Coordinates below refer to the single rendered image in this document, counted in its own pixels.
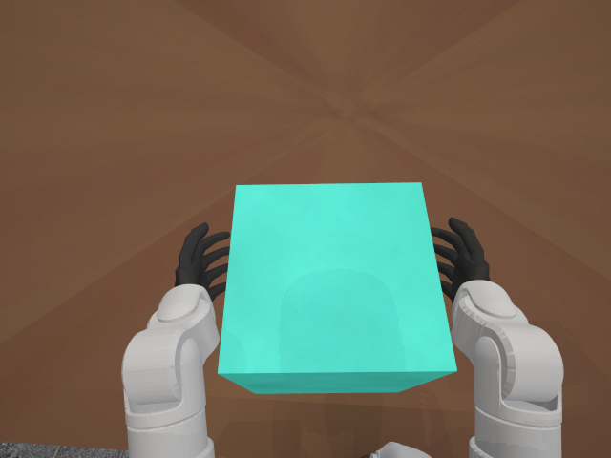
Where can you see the robot left hand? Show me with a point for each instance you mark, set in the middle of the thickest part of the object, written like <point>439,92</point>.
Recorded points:
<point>193,264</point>

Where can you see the robot right hand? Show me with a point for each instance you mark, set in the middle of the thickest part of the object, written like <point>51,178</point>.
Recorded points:
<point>468,259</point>

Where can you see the robot right shin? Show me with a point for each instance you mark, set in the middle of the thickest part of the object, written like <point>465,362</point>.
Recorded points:
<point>389,443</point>

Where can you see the left robot forearm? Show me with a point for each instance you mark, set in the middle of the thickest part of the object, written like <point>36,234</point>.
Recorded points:
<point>162,376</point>

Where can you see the right robot forearm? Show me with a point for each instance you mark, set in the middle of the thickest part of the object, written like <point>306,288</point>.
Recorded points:
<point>518,373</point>

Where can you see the carton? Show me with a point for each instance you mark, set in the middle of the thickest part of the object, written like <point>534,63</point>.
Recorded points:
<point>333,288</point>

